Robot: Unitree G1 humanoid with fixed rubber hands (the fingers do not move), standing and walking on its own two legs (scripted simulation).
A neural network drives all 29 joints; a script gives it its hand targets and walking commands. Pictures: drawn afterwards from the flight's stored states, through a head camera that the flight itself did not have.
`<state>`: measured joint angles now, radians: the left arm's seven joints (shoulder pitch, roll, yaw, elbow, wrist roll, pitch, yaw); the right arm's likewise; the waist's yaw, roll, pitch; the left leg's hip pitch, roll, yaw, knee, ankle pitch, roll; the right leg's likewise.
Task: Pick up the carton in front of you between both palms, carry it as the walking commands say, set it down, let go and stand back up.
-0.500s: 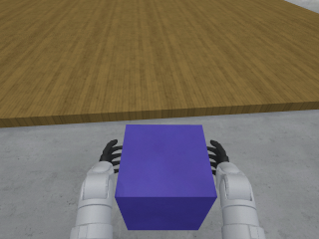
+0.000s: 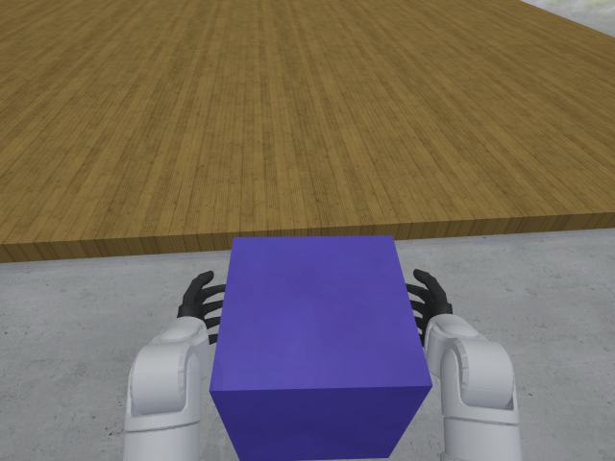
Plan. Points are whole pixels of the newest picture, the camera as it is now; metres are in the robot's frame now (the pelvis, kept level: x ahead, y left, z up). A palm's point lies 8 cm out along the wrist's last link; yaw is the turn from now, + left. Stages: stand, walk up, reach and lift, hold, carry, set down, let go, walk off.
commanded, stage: carry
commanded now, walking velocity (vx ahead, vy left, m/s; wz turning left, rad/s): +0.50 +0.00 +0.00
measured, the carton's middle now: (314, 352) +0.27 +0.00 +0.02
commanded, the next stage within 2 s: none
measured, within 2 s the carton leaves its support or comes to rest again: neither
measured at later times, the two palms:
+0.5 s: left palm (233, 183) +0.52 +0.14 +0.12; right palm (406, 181) +0.55 -0.16 +0.11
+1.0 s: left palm (244, 111) +0.87 +0.17 +0.09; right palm (368, 113) +0.86 -0.13 +0.10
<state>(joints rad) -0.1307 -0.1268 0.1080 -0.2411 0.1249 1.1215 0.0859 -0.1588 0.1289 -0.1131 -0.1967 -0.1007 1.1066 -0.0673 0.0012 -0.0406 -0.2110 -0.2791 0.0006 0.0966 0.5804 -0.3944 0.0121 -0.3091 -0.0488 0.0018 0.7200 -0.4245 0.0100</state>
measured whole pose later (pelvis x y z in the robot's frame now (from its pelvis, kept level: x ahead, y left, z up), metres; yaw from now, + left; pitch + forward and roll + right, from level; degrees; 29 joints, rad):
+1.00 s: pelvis +0.61 +0.03 +0.03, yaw -1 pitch +5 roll -2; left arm -0.05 -0.13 0.06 -0.36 0.12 1.13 0.08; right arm -0.06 0.13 -0.08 -0.35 -0.09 1.13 -0.08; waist -0.03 0.00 -0.08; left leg -0.13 0.04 0.24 0.26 -0.22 0.06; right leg -0.61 -0.11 -0.11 0.83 -0.16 0.00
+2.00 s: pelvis +1.29 -0.01 +0.01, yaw +1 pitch +6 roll -2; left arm -0.75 -0.08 0.27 -0.19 0.10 1.28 0.13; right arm -0.71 0.05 -0.30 -0.18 -0.02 1.24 -0.14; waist -0.07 0.00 0.09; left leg 0.01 0.08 0.10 0.32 -0.37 0.01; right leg -1.00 -0.03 -0.16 1.16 -0.40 -0.12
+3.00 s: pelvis +1.97 -0.04 +0.12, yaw +1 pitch +5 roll -2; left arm -0.36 -0.16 0.22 -0.18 0.10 1.17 0.11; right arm -0.35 0.16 -0.24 -0.21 -0.12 1.18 -0.08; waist 0.03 0.03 -0.04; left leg -0.14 0.05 0.09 0.71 -0.44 0.00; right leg -0.45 -0.01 -0.21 0.45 -0.08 -0.06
